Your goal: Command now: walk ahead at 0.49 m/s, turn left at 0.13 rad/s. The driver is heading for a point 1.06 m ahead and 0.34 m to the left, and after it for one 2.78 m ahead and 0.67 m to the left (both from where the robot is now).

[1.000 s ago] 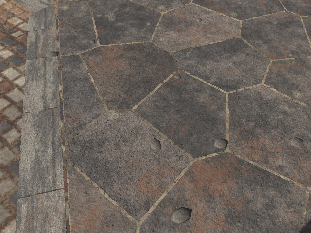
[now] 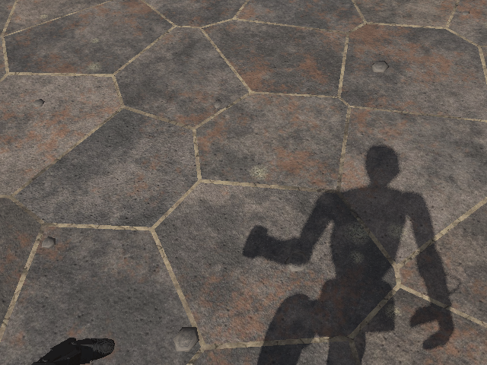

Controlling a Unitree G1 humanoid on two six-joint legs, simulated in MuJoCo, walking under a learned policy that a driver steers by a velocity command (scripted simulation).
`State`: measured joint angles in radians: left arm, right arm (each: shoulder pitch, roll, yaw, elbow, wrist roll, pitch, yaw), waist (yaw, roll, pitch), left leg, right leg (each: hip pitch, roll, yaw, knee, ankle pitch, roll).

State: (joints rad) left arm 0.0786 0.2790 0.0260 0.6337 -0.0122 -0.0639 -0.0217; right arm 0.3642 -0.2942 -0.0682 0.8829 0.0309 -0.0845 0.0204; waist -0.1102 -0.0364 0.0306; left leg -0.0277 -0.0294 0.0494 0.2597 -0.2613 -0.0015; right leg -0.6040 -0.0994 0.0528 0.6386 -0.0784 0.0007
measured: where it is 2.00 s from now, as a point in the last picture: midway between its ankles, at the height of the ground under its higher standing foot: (100, 220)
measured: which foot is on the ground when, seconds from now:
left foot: down 0.00-0.08, up 0.10-0.56, down 0.58-1.00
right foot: up 0.00-0.06, down 0.08-0.60, up 0.62-1.00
